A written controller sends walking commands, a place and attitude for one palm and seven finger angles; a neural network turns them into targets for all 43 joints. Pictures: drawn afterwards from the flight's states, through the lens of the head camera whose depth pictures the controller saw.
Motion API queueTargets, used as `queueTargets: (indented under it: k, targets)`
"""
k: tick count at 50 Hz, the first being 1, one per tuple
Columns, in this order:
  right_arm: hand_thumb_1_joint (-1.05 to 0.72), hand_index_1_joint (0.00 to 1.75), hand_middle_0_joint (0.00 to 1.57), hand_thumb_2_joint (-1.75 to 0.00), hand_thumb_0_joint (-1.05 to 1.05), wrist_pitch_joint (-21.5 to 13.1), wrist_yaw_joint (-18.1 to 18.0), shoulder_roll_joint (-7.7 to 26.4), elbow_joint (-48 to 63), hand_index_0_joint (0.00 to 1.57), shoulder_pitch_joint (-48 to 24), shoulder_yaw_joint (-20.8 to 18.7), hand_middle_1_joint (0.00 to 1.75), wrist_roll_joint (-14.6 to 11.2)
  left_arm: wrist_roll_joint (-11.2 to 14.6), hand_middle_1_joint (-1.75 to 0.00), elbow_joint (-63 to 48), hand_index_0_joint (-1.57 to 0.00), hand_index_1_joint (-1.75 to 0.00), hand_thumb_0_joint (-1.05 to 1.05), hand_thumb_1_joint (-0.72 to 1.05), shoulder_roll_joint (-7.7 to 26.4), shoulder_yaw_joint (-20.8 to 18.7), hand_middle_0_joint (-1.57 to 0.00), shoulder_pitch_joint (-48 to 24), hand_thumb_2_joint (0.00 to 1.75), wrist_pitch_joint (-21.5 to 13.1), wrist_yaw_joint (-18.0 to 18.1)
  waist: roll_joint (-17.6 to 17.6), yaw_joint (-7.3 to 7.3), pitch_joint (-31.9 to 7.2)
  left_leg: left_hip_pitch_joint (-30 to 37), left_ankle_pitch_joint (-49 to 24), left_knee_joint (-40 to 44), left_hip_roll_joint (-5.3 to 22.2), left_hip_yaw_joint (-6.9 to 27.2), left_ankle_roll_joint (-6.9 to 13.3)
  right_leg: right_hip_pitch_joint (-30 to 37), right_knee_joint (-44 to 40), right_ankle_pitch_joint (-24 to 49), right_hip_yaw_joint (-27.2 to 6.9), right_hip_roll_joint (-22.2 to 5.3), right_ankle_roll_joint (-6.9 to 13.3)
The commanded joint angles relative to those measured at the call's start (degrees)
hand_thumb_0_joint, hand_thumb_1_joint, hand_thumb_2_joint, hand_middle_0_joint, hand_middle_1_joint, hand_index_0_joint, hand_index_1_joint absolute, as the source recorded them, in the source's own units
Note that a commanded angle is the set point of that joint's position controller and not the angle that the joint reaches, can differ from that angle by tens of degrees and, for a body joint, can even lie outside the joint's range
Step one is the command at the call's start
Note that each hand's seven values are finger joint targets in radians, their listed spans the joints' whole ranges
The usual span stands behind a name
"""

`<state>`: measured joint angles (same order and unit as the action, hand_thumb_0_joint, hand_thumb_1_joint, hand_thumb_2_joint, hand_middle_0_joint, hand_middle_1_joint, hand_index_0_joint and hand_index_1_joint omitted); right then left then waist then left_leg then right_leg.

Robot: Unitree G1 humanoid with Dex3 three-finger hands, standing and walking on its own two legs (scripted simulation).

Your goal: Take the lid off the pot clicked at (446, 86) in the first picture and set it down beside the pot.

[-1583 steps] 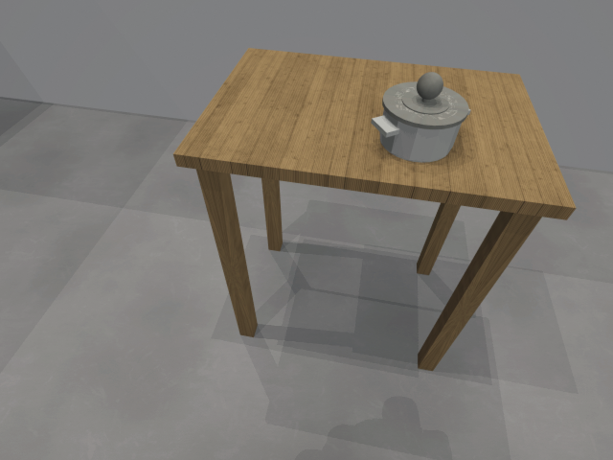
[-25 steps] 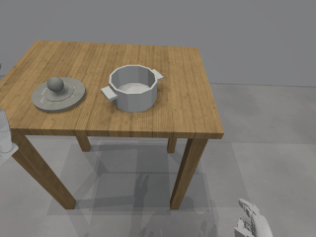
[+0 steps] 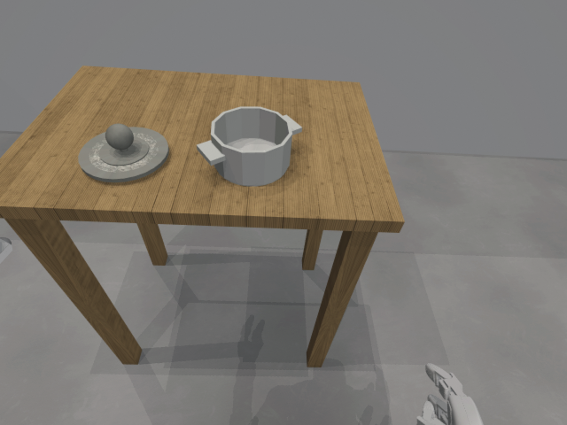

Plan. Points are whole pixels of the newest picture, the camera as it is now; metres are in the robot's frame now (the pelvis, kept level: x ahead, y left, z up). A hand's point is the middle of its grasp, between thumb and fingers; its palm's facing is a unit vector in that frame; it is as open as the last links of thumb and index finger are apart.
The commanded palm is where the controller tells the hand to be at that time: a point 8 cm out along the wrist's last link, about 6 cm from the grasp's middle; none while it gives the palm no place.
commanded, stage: step back with the hand held close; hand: left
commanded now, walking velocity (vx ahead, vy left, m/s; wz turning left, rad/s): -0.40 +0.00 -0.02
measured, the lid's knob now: (119, 136) +0.56 +0.33 +0.09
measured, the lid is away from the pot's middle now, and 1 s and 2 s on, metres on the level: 0.24 0.24 0.24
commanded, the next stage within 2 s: stop stepping back and stand still in 0.66 s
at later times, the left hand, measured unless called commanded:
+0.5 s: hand out of the picture +0.13 +0.24 +0.27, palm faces +0.48 -0.82 -0.30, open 7.4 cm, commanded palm +0.07 +0.29 +0.26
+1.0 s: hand out of the picture +0.05 +0.25 +0.26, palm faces +0.39 -0.84 -0.38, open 7.4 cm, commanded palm -0.02 +0.30 +0.26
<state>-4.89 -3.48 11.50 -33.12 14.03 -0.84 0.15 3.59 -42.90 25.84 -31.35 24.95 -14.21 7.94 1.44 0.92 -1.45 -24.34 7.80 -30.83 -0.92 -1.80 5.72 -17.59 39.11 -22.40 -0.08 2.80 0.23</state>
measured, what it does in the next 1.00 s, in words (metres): walks backwards: right foot, then left foot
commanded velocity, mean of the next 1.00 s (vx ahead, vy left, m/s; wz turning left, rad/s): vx -0.24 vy -0.02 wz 0.02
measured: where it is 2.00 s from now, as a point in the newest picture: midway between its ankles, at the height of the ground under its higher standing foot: outside the picture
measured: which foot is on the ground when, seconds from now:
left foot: down 0.00-0.32, up 0.34-0.40, down 0.42-0.70, up 0.72-0.80, down 0.82-1.00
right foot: up 0.00-0.04, down 0.06-0.46, up 0.48-0.68, down 0.70-1.00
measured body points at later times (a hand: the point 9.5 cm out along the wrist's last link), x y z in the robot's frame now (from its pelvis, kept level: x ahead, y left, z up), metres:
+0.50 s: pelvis -0.07 +0.01 -0.01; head -0.07 +0.04 +0.44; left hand +0.10 +0.28 +0.29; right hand +0.08 -0.25 -0.07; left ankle +0.02 +0.08 -0.73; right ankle -0.06 -0.14 -0.72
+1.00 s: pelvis -0.17 +0.03 +0.01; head -0.17 +0.05 +0.46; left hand +0.02 +0.29 +0.28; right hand -0.04 -0.22 -0.06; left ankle -0.09 +0.11 -0.73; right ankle -0.19 -0.09 -0.71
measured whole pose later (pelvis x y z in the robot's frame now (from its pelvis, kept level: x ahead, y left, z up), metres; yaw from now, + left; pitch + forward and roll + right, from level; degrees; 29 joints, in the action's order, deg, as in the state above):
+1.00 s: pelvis -0.17 +0.03 +0.01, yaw -5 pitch +1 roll -2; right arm -7.1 -3.1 9.3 -33.7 15.2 0.5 -0.1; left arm 5.1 -42.1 25.5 -31.2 26.2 -11.3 7.5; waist -1.3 3.1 -2.1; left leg -20.5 8.2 -26.4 -1.1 0.5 2.5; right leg -17.0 36.2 -25.5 -0.3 2.8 0.0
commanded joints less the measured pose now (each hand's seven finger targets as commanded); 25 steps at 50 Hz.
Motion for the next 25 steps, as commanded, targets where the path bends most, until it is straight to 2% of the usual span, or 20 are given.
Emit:
queueTargets:
  k: [1, 3, 4, 5, 6, 7, 8, 11, 13, 14, 15, 16, 17, 18, 19, 21, 22, 23, 24, 25]
  targets:
    - [-0.9, 0.3, 0.2, -0.9, 0.0, -3.34, 0.15, 7.91, 8.32, 0.2, -7.13, -2.66, 0.3, -0.24, 0.64, -0.3, -8.84, -0.2, -0.3, 0.0, 0.9, 9.56, -3.92, -0.2, -2.7, 0.9, -3.42, 0.3, 4.47, -0.21, -5.84, 3.76, 7.83, 11.5, 10.8, 12.61, -3.09, 6.75, -15.51, 9.82, -1.35, -3.15, 2.07]
    - [-0.9, 0.3, 0.2, -0.9, 0.0, -2.89, 0.04, 8.15, 7.53, 0.2, -7.56, -2.61, 0.3, 0.1, 1.03, -0.3, -8.32, -0.2, -0.3, 0.0, 0.9, 11.24, -4.43, -0.2, -5.16, 0.9, -4.28, 0.19, 2.15, 0.01, -5.59, 6.68, 5.89, 8.55, 9.16, 10.11, -4.19, 2.45, -17.18, 13.48, -5.22, -6.95, 3.35]
    - [-0.9, 0.3, 0.2, -0.9, 0.0, -2.75, -0.1, 7.95, 7.12, 0.2, -7.26, -2.54, 0.3, 0.11, 1.32, -0.3, -7.16, -0.2, -0.3, 0.0, 0.9, 10.97, -4.39, -0.2, -5.64, 0.9, -4.66, 0.29, 2.87, 0.19, -6.95, 9.84, 0.5, 8.92, 9.35, 10.07, -4.42, 1.6, -16.73, 14.76, -4.36, -6.84, 3.17]
    - [-0.9, 0.3, 0.2, -0.9, 0.0, -2.59, -0.25, 8.14, 7.08, 0.2, -7.8, -3.27, 0.3, -0.61, 1.18, -0.3, -8.83, -0.2, -0.3, 0.0, 0.9, 10.22, -3.23, -0.2, -6.14, 0.9, -4.72, -0.01, 1.74, 0.1, -10.07, 13.4, -2.88, 8.11, 9.42, 9.35, -4.66, 1.96, -15.66, 15.07, -2.34, -4.81, 2.24]
    - [-0.9, 0.3, 0.2, -0.9, 0.0, -2.48, -0.23, 8.43, 7.53, 0.2, -8.18, -3.67, 0.3, -0.93, 1.25, -0.3, -9.8, -0.2, -0.3, 0.0, 0.9, 11.51, -4.75, -0.2, -4.27, 0.9, -4.83, -0.13, 1.73, -0.33, -12.37, 15.54, -2.24, 8.29, 9.84, 9.49, -4.35, 2.04, -14.89, 14.0, -1.29, -3.62, 1.6]
    - [-0.9, 0.3, 0.2, -0.9, 0.0, -2.26, -0.19, 8.3, 8.03, 0.2, -8.63, -3.6, 0.3, -0.79, 1.58, -0.3, -10.65, -0.2, -0.3, 0.0, 0.9, 13.09, -6.41, -0.2, -1.12, 0.9, -4.83, -0.03, 3.25, -0.77, -14.11, 15.82, -0.32, 9.57, 9.95, 9.74, -4.13, 2.67, -14.36, 12.02, -0.82, -2.9, 1.48]
    - [-0.9, 0.3, 0.2, -0.9, 0.0, -1.89, -0.04, 8.13, 8.65, 0.2, -8.98, -3.46, 0.3, -0.82, 1.7, -0.3, -11.63, -0.2, -0.3, 0.0, 0.9, 12.25, -6.11, -0.2, 0.0, 0.9, -4.64, -0.23, 5.49, -0.8, -13.54, 12.63, 4.13, 11.44, 10.41, 10.37, -4.0, 4.25, -13.34, 9.51, -0.29, -2.17, 1.52]
    - [-0.9, 0.3, 0.2, -0.9, 0.0, -1.51, 0.17, 7.95, 9.39, 0.2, -9.35, -3.57, 0.3, -0.65, 1.65, -0.3, -13.23, -0.2, -0.3, 0.0, 0.9, 12.62, -7.08, -0.2, 0.08, 0.9, -4.94, -0.13, 7.64, -0.56, -8.43, 2.75, 22.16, 13.45, 9.88, 10.74, -4.64, 4.54, -14.67, 1.09, -0.83, -2.71, 2.92]
    - [-0.9, 0.3, 0.2, -0.9, 0.0, -1.54, 0.04, 7.54, 8.45, 0.2, -8.12, -3.5, 0.3, -0.57, 1.89, -0.3, -12.84, -0.2, -0.3, 0.0, 0.9, 12.89, -6.56, -0.2, -0.78, 0.9, -5.09, 0.39, 3.35, 0.19, -5.86, 6.3, 19.88, 5.4, 7.01, 8.42, -5.75, -4.11, -20.22, -4.27, -4.38, -6.57, 4.94]
    - [-0.9, 0.3, 0.2, -0.9, 0.0, -1.57, -0.02, 7.24, 7.46, 0.2, -7.19, -3.65, 0.3, -0.63, 1.99, -0.3, -11.13, -0.2, -0.3, 0.0, 0.9, 12.73, -6.14, -0.2, -1.02, 0.9, -5.24, 0.86, -0.47, 0.53, -5.44, 11.83, 15.58, -3.05, 5.13, 6.83, -6.47, -11.63, -24.09, -5.94, -8.4, -10.82, 6.38]
    - [-0.9, 0.3, 0.2, -0.9, 0.0, -1.41, 0.01, 6.95, 6.3, 0.2, -6.26, -3.79, 0.3, -0.61, 1.84, -0.3, -10.01, -0.2, -0.3, 0.0, 0.9, 12.33, -5.13, -0.2, -2.48, 0.9, -5.24, 1.41, -3.96, 1.07, -5.11, 15.47, 12.14, -11.38, 3.39, 5.95, -6.9, -16.85, -26.85, -3.75, -12.59, -15.66, 7.75]
    - [-0.9, 0.3, 0.2, -0.9, 0.0, -1.23, 0.12, 6.78, 5.45, 0.2, -5.56, -3.87, 0.3, -0.77, 1.44, -0.3, -9.04, -0.2, -0.3, 0.0, 0.9, 11.81, -4.07, -0.2, -4.49, 0.9, -4.94, 1.84, -6.43, 1.61, -4.44, 15.43, 10.39, -16.89, 2.72, 5.65, -6.67, -17.76, -27.07, 2.67, -14.23, -19.39, 8.53]
    - [-0.9, 0.3, 0.2, -0.9, 0.0, -1.24, 0.2, 6.67, 4.92, 0.2, -4.89, -3.63, 0.3, -0.67, 1.09, -0.3, -8.22, -0.2, -0.3, 0.0, 0.9, 11.97, -4.13, -0.2, -6.5, 0.9, -4.73, 2.07, -8.04, 2.09, -4.44, 14.88, 9.08, -18.37, 2.72, 5.89, -6.4, -16.45, -25.62, 12.17, -13.51, -19.91, 8.44]
    - [-0.9, 0.3, 0.2, -0.9, 0.0, -1.02, 0.15, 6.77, 5.05, 0.2, -5.32, -3.43, 0.3, -0.9, 0.94, -0.3, -7.28, -0.2, -0.3, 0.0, 0.9, 11.23, -2.77, -0.2, -8.06, 0.9, -4.26, 1.91, -7.7, 2.5, -2.37, 13.05, 8.37, -16.26, 3.58, 6.99, -6.08, -14.67, -22.62, 18.27, -10.6, -18.73, 7.34]
    - [-0.9, 0.3, 0.2, -0.9, 0.0, -0.91, -0.02, 7.07, 5.47, 0.2, -5.96, -3.12, 0.3, -1.05, 0.85, -0.3, -5.84, -0.2, -0.3, 0.0, 0.9, 10.81, -2.08, -0.2, -9.75, 0.9, -3.77, 1.6, -6.54, 2.51, 0.59, 11.44, 7.66, -10.87, 4.67, 8.16, -5.56, -14.15, -20.11, 18.34, -8.42, -16.04, 5.65]
    - [-0.9, 0.3, 0.2, -0.9, 0.0, -1.64, -0.78, 8.77, 6.48, 0.2, -7.72, -2.97, 0.3, -1.03, 0.7, -0.3, -4.6, -0.2, -0.3, 0.0, 0.9, 10.54, -2.05, -0.2, -11.92, 0.9, -3.85, 1.23, 4.04, 1.53, 3.75, 3.28, 2.17, 5.75, 9.03, 13.35, -3.37, -7.36, -13.11, 13.83, -3.04, -6.0, 1.81]
    - [-0.9, 0.3, 0.2, -0.9, 0.0, -2.05, -1.02, 9.49, 7.19, 0.2, -8.68, -3.37, 0.3, -1.48, 0.78, -0.3, -6.17, -0.2, -0.3, 0.0, 0.9, 10.86, -2.06, -0.2, -12.98, 0.9, -4.21, 1.06, 8.14, 1.15, 2.81, 0.73, -1.28, 10.9, 11.83, 15.71, -2.58, -1.84, -9.49, 14.02, -0.92, -2.36, 0.54]
    - [-0.9, 0.3, 0.2, -0.9, 0.0, -2.65, -0.79, 9.05, 7.51, 0.2, -8.18, -3.28, 0.3, -0.9, 1.18, -0.3, -4.64, -0.2, -0.3, 0.0, 0.9, 11.68, -4.01, -0.2, -9.45, 0.9, -4.46, 0.55, 14.13, 0.34, -1.53, -0.78, 6.83, 17.77, 15.54, 20.2, -1.62, 1.48, -0.42, 4.58, -0.26, -0.03, 0.54]
    - [-0.9, 0.3, 0.2, -0.9, 0.0, -3.28, -0.6, 8.44, 7.83, 0.2, -7.74, -3.27, 0.3, 0.39, 1.39, -0.3, -6.49, -0.2, -0.3, 0.0, 0.9, 11.03, -4.17, -0.2, -8.87, 0.9, -4.56, 0.07, 16.25, 0.25, -3.48, -2.15, 12.46, 22.3, 17.95, 24.86, 0.02, 1.29, 8.02, -4.5, -1.92, 1.56, 0.37]
    - [-0.9, 0.3, 0.2, -0.9, 0.0, -3.92, -0.15, 7.85, 7.53, 0.2, -7.53, -3.4, 0.3, 1.06, 1.6, -0.3, -8.19, -0.2, -0.3, 0.0, 0.9, 10.77, -4.58, -0.2, -9.01, 0.9, -4.4, 0.04, 14.39, 0.25, -4.55, -3.6, 15.7, 22.78, 19.42, 25.96, 1.72, 1.02, 14.08, -6.95, -4.23, 1.54, 0.38]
